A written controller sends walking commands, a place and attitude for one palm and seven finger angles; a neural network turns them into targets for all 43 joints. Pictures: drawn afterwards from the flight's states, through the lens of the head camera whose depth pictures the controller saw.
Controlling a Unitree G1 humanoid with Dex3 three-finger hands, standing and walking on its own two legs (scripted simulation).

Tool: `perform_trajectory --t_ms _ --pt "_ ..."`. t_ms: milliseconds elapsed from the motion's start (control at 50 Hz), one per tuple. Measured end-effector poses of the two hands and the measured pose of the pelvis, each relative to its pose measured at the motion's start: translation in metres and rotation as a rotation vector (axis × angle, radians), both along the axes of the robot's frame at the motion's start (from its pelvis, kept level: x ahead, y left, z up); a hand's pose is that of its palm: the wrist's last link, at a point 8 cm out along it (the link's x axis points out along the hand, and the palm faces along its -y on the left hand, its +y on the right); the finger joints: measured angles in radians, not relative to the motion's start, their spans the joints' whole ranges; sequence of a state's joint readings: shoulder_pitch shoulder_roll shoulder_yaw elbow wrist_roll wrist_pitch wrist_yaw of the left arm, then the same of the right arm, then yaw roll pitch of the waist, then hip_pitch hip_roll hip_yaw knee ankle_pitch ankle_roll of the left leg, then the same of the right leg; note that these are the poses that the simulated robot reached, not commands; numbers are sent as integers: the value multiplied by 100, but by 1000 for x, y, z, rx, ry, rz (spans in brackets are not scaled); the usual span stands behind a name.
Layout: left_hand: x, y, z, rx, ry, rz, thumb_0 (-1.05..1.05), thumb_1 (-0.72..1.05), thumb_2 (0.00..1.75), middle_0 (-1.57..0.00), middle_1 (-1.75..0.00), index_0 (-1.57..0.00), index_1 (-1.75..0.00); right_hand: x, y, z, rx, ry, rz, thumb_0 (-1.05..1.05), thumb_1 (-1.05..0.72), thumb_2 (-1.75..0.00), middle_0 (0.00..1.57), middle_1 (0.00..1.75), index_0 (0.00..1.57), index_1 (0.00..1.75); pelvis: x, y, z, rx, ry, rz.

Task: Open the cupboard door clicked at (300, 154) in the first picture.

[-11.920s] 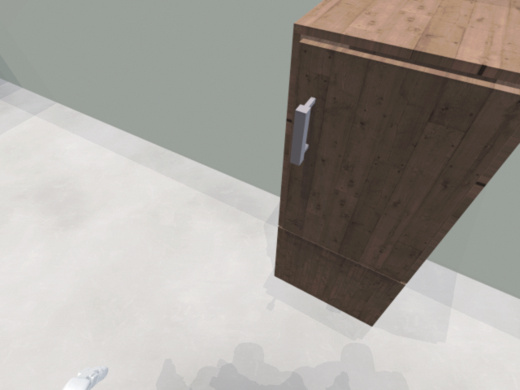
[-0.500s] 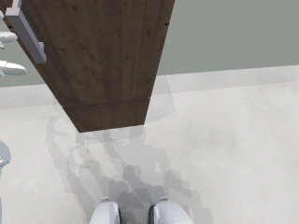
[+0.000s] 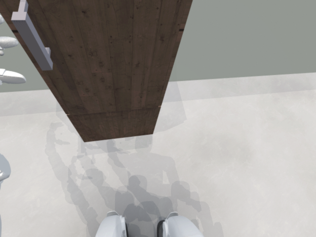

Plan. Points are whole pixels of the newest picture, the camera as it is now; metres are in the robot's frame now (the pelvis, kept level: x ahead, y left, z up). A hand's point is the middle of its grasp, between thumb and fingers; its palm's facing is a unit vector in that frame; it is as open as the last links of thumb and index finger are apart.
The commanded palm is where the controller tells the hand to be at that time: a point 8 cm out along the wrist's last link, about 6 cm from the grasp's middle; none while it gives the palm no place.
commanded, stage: slide the fingers in behind the handle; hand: left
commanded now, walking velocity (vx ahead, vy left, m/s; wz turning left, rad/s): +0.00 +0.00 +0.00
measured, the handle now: (36, 38) +0.56 +0.24 +0.11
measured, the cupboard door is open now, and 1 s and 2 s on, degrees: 0 0 0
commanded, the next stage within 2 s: close the thumb around the handle in 1.58 s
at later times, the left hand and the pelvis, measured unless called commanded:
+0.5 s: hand (16, 54) +0.51 +0.27 +0.11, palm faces +0.08 -1.00 -0.01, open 13.9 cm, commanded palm +0.49 +0.30 +0.10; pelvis +0.00 +0.00 +0.00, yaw +1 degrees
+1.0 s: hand (31, 52) +0.51 +0.24 +0.11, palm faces +0.08 -1.00 -0.02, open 13.8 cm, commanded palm +0.49 +0.27 +0.10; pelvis -0.01 -0.01 +0.00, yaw +0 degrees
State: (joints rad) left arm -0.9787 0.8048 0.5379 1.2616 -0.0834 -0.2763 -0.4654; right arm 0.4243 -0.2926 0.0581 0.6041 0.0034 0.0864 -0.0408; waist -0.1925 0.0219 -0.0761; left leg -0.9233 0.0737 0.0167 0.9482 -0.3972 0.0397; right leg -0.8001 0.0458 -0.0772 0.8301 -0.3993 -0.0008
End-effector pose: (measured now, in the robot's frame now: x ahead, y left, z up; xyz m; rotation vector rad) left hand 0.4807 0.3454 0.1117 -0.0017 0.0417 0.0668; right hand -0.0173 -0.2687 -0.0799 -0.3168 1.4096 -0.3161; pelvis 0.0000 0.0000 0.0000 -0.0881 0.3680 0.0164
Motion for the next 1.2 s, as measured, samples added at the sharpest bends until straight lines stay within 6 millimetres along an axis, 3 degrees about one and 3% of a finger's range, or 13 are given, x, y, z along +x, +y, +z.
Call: perform_trajectory --t_ms 300,560,700,820,1200 --pt "-1 -12 -2 4 5 -10 -2 -50 30 -30 -120 -30 -120 20 10 -5 31 -36 33 0 -90 -90 20 30 20 30 4 5 2 1 -17 13" --pt "3 -34 -3 2 -22 6 -2 -50 30 -30 -120 -30 -122 5 8 -9 47 -10 21 1 -90 -90 20 30 20 30 0 0 0 5 -22 16" --pt "4 -36 1 25 -6 22 -2 -50 30 -32 -121 -33 -125 -5 1 -8 39 -9 12 1 -90 -90 20 30 20 30 -4 -5 -1 8 -18 15" --pt "5 -52 1 2 -14 -9 -2 -50 30 -31 -121 -31 -122 -10 -3 -8 42 -5 4 1 -90 -90 20 30 20 30 -5 -8 0 11 -22 11" --pt "3 -65 -5 14 -19 8 -2 -50 30 -30 -120 -30 -121 -1 -4 -11 54 -38 8 1 -90 -90 20 30 20 30 -4 -10 0 16 -23 9"
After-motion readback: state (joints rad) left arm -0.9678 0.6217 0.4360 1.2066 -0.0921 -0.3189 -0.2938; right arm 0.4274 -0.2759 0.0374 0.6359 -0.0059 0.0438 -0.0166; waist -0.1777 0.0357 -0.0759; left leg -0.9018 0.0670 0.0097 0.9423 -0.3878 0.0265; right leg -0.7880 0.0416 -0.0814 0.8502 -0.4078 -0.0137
